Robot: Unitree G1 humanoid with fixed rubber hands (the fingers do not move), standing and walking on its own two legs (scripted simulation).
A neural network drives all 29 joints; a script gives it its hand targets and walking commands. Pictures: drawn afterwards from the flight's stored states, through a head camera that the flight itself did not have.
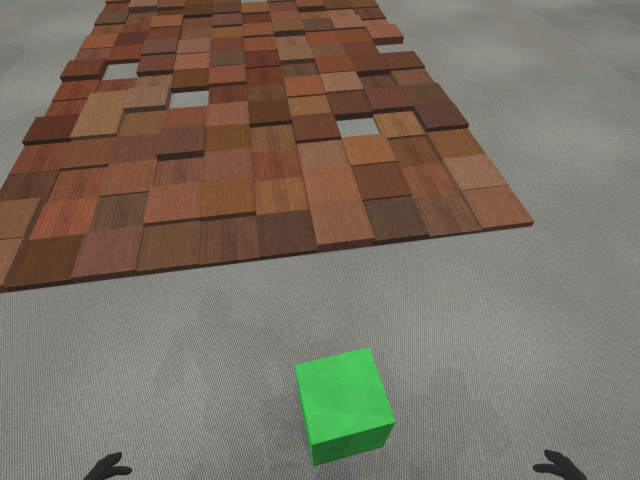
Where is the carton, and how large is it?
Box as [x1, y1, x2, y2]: [295, 347, 394, 465]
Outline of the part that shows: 368,347 295,365 299,398 313,465 382,446 394,423 393,416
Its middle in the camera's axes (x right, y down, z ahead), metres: +0.06 +0.48 +1.08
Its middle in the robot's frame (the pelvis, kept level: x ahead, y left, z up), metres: +0.40 -0.04 -0.66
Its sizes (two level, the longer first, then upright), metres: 0.210 0.200 0.250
